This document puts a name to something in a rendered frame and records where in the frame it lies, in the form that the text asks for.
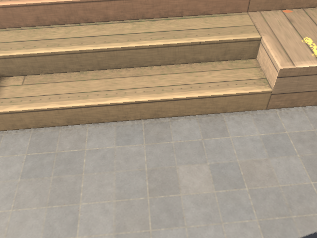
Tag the stairs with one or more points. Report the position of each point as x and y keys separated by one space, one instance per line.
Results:
x=78 y=62

